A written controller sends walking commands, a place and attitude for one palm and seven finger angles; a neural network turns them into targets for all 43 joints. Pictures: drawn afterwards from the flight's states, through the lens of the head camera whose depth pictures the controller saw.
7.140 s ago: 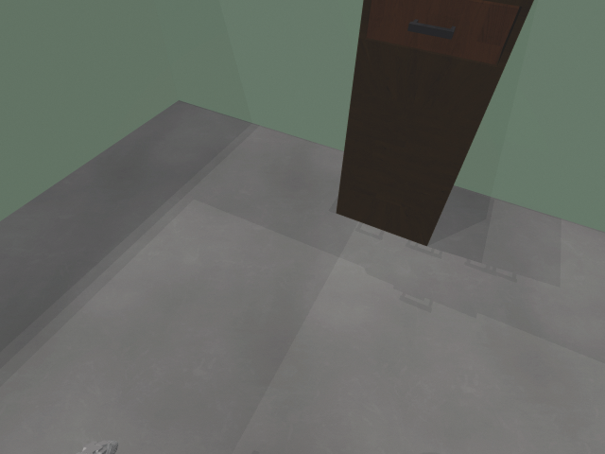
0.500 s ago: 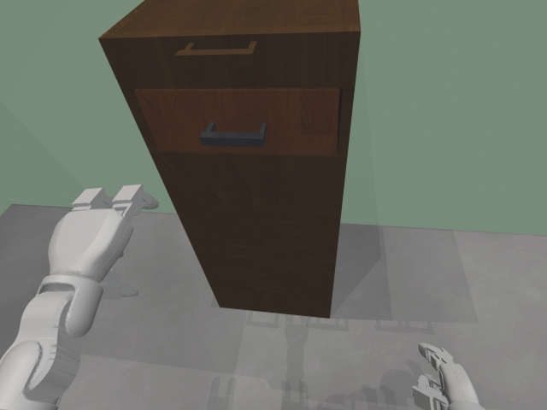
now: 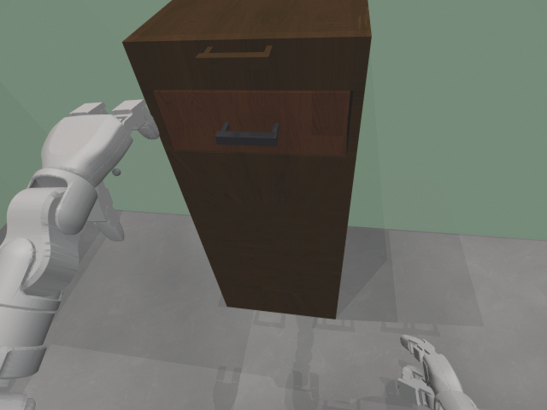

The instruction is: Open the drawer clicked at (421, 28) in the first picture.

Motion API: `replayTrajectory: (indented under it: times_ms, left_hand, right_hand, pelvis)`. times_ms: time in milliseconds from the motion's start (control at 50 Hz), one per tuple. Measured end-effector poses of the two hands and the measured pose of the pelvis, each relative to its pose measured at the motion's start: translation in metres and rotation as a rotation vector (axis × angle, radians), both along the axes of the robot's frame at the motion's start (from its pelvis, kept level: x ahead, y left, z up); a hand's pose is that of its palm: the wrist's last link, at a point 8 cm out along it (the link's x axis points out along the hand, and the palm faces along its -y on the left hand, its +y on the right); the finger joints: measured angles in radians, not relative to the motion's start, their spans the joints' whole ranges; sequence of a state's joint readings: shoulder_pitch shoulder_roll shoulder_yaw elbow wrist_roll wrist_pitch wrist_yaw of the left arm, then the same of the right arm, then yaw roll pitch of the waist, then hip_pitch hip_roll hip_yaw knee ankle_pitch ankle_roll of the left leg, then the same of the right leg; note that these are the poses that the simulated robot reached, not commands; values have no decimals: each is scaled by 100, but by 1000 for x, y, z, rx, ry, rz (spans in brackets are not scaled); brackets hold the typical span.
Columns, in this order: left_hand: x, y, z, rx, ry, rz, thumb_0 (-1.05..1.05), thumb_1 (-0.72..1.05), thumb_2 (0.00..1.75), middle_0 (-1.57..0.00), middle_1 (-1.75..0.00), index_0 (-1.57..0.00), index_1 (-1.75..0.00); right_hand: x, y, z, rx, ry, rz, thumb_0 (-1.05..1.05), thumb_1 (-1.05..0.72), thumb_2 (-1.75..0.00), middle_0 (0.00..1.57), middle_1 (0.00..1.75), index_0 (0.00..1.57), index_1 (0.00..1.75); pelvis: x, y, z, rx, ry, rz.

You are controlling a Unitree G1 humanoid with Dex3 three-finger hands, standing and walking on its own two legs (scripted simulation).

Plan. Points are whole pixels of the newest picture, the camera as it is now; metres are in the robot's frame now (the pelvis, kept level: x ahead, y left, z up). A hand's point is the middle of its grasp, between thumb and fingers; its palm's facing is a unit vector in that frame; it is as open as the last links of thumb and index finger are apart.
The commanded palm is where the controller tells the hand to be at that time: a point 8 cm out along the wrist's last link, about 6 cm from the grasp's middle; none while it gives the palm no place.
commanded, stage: raise the hand with hooked fingers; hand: left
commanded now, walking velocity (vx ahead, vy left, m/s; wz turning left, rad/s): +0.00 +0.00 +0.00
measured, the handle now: (248, 132) +0.59 +0.15 +0.10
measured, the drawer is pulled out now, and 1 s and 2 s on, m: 0.00 0.00 0.00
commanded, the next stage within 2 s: move the hooked fingers above the handle in 0.30 s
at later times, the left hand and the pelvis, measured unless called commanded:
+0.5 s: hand (133, 188) +0.32 +0.23 +0.20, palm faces +0.12 -0.05 -0.99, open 13.9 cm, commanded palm +0.29 +0.22 +0.26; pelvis -0.01 -0.01 +0.00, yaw +0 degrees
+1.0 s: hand (186, 162) +0.39 +0.19 +0.18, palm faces +0.08 -0.05 -1.00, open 13.9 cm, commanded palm +0.37 +0.19 +0.24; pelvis +0.01 -0.02 +0.00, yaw +0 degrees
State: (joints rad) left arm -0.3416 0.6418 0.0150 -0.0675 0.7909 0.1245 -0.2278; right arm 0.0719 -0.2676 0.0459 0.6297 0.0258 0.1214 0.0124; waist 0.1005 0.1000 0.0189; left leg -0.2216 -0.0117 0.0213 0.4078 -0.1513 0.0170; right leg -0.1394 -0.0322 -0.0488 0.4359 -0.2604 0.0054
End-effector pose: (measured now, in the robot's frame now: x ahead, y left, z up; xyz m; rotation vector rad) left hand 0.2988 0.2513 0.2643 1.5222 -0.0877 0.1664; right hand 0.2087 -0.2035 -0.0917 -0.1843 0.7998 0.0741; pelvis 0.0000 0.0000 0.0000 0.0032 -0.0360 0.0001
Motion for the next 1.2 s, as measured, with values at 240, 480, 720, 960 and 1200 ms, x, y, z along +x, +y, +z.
replayTrajectory:
  times_ms: [240,480,720,960,1200]
  left_hand:
    - [-14,-21,-14,5,16,-105,0,-50,30,-32,-120,-32,-120]
    - [-11,-20,-12,-1,29,-22,0,-50,30,-32,-120,-32,-120]
    - [27,-42,-21,3,43,-90,0,-50,30,-32,-120,-32,-121]
    - [65,-57,-31,2,79,-98,0,-50,30,-32,-120,-32,-120]
    - [98,-73,-43,7,89,-94,0,-50,30,-32,-120,-32,-120]
  right_hand:
    - [-22,-22,-6,-27,23,-32,1,-91,-89,20,30,20,30]
    - [-12,-20,-4,-1,-7,-17,1,-91,-89,20,30,20,30]
    - [-11,-25,-5,-13,8,-29,1,-91,-89,20,30,20,30]
    - [-30,-44,-19,-24,109,-104,1,-91,-89,20,30,20,30]
    - [-29,-48,-26,-26,154,-131,1,-91,-89,20,30,20,30]
  pelvis:
    - [-5,-5,-1,2,-3,-5]
    - [-8,-13,-1,3,-4,5]
    - [-2,-17,-1,4,17,11]
    - [12,-16,-1,11,51,-7]
    - [21,-17,-2,14,81,-3]
